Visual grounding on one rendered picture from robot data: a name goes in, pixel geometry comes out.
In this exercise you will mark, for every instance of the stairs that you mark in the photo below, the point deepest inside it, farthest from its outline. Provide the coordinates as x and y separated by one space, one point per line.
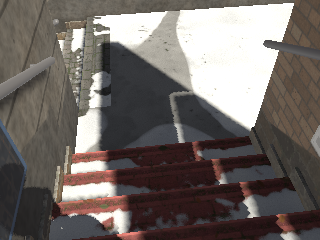
73 48
205 190

